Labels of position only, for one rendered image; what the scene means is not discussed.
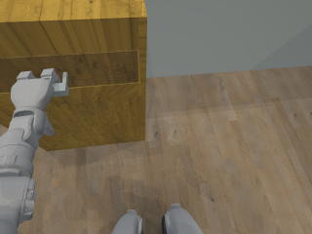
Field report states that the left robot upper arm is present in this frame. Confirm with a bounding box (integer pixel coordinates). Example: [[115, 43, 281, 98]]
[[0, 175, 37, 234]]

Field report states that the left robot forearm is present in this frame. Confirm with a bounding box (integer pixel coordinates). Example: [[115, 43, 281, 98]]
[[0, 106, 46, 178]]

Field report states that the robot right thigh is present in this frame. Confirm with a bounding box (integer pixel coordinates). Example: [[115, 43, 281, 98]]
[[164, 208, 204, 234]]

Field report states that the robot left shin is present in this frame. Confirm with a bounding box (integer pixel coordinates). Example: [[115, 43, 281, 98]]
[[127, 210, 137, 215]]

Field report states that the handle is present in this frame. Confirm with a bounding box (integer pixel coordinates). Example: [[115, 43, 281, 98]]
[[53, 72, 69, 98]]

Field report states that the drawer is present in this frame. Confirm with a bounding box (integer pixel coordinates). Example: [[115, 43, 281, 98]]
[[0, 49, 138, 93]]

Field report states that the cabinet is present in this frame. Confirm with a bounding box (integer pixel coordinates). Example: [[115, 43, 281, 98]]
[[0, 0, 147, 151]]

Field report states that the left robot hand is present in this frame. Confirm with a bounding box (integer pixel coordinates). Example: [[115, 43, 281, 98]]
[[11, 68, 61, 137]]

